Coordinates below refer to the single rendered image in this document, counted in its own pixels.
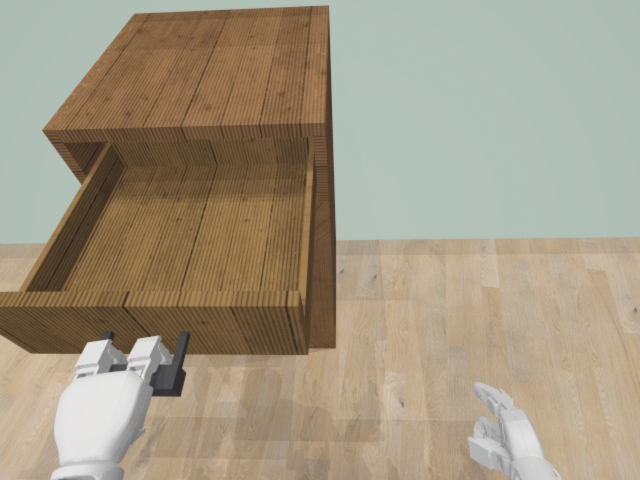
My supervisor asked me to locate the left robot forearm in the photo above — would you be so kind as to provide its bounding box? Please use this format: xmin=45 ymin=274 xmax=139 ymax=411
xmin=50 ymin=460 xmax=124 ymax=480

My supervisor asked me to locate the robot left hand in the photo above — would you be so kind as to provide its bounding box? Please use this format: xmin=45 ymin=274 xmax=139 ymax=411
xmin=54 ymin=335 xmax=173 ymax=466

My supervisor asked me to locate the drawer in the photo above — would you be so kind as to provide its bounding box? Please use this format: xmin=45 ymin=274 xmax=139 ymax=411
xmin=0 ymin=137 xmax=317 ymax=355

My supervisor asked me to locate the robot right hand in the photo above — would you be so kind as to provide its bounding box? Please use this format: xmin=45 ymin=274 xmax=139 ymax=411
xmin=468 ymin=382 xmax=546 ymax=477

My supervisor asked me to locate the cabinet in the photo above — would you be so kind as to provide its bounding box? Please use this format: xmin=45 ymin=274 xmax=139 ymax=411
xmin=42 ymin=5 xmax=336 ymax=348

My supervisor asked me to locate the handle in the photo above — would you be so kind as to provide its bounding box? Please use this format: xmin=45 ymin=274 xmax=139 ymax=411
xmin=100 ymin=331 xmax=190 ymax=397

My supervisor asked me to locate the right robot forearm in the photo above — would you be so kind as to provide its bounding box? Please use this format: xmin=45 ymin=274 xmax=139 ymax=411
xmin=509 ymin=456 xmax=562 ymax=480

